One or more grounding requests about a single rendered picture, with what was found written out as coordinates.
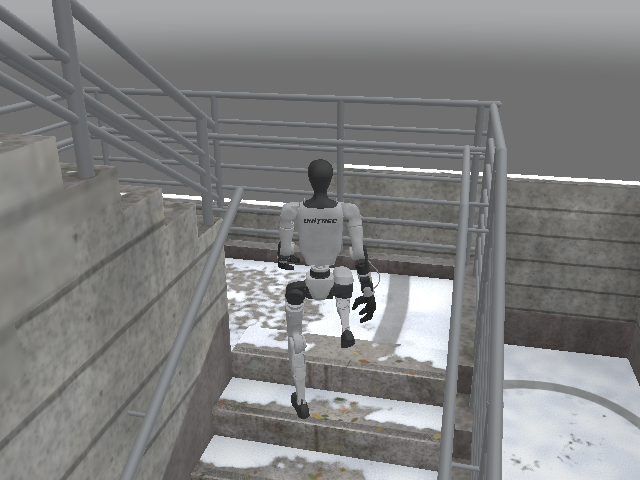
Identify stairs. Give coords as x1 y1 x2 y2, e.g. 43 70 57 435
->
191 352 445 480

